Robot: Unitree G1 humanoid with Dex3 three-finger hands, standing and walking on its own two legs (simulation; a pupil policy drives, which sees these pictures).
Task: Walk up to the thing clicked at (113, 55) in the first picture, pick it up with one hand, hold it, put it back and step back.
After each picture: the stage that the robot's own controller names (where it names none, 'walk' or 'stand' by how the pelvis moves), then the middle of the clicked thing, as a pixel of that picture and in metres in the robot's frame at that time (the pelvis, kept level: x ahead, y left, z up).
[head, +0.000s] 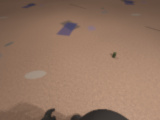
stand; (114, 55) +1.31 -0.46 -0.72
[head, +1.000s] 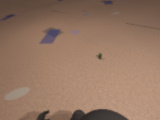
walk; (100, 56) +1.25 -0.06 -0.69
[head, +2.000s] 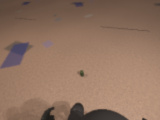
walk; (81, 73) +0.79 +0.21 -0.71
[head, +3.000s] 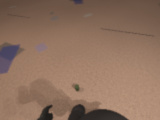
walk; (77, 87) +0.49 +0.23 -0.70
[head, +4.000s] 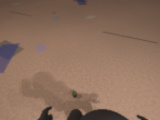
stand; (74, 94) +0.40 +0.21 -0.71
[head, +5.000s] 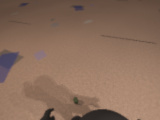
stand; (76, 100) +0.36 +0.22 -0.72
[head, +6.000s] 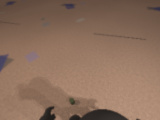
stand; (72, 101) +0.33 +0.25 -0.72
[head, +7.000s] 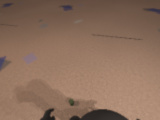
stand; (71, 102) +0.33 +0.26 -0.72
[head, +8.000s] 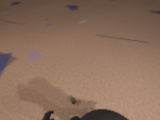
stand; (73, 100) +0.36 +0.23 -0.73
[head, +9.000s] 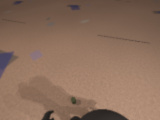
stand; (73, 100) +0.36 +0.23 -0.73
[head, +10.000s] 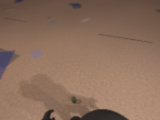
go down; (74, 100) +0.35 +0.22 -0.73
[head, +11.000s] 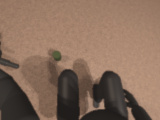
go down; (57, 56) +0.45 +0.26 -0.30
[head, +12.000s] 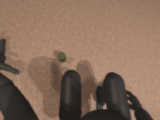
close in; (62, 57) +0.45 +0.25 -0.29
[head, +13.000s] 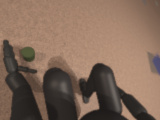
close in; (28, 54) +0.43 +0.29 -0.22
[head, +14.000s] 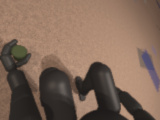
close; (19, 54) +0.42 +0.30 -0.22
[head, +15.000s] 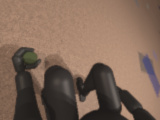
lift; (30, 59) +0.38 +0.27 -0.22
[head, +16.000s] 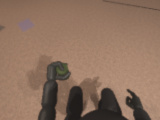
lift; (63, 72) +0.33 +0.20 +0.00
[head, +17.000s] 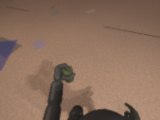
hold; (68, 74) +0.32 +0.18 +0.01
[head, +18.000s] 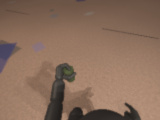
hold; (69, 74) +0.33 +0.17 +0.01
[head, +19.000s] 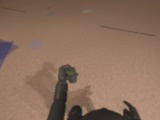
crouch; (71, 75) +0.34 +0.15 -0.02
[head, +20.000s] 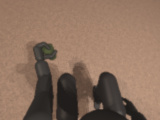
crouch; (50, 52) +0.46 +0.26 -0.10
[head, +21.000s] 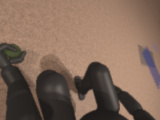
lower; (15, 54) +0.42 +0.31 -0.23
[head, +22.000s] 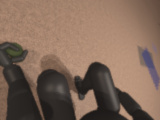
lower; (16, 53) +0.42 +0.31 -0.23
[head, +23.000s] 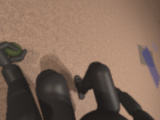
lower; (15, 53) +0.43 +0.31 -0.23
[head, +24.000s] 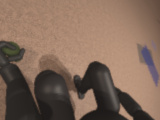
lower; (14, 52) +0.43 +0.31 -0.23
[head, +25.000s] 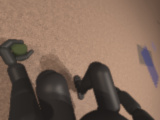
open; (20, 52) +0.43 +0.29 -0.23
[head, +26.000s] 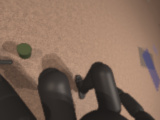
rise; (24, 51) +0.43 +0.29 -0.23
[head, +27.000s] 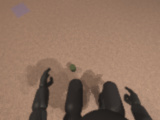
walk; (73, 68) +0.45 +0.20 -0.45
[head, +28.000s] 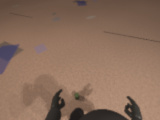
stand; (76, 96) +0.39 +0.18 -0.66
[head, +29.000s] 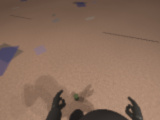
stand; (76, 97) +0.39 +0.19 -0.67
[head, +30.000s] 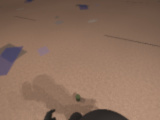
stand; (78, 97) +0.39 +0.17 -0.71
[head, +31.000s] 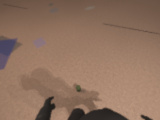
walk; (78, 88) +0.42 +0.15 -0.70
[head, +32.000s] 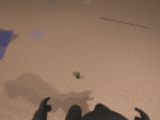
walk; (78, 75) +0.58 +0.16 -0.71
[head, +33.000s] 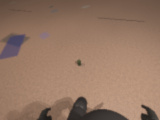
walk; (79, 62) +0.90 +0.28 -0.69
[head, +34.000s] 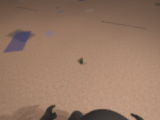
stand; (81, 61) +1.01 +0.20 -0.71
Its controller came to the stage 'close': yes
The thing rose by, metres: 0.71
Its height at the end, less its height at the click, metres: +0.00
